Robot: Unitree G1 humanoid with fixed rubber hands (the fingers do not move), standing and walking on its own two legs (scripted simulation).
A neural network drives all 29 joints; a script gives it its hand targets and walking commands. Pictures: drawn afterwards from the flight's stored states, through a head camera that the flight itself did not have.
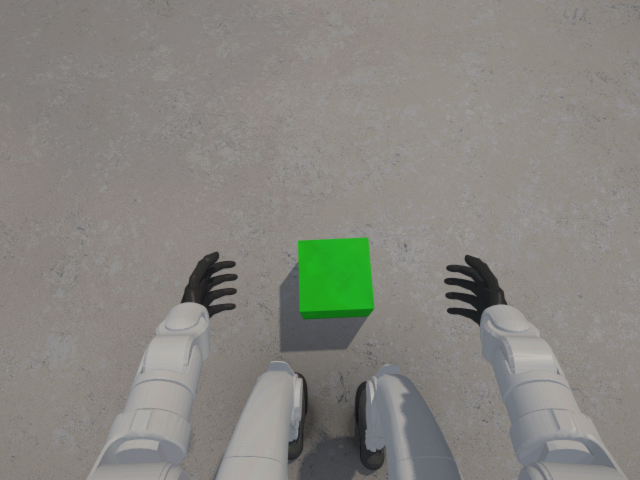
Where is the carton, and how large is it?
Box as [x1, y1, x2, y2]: [298, 237, 373, 318]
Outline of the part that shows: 367,237 298,241 299,302 300,312 303,318 367,316 373,309 373,298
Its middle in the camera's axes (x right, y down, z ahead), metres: +0.04 +0.11 +1.04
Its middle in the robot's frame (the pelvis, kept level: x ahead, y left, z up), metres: +0.46 -0.01 -0.61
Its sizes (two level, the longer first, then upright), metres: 0.184 0.183 0.153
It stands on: the floor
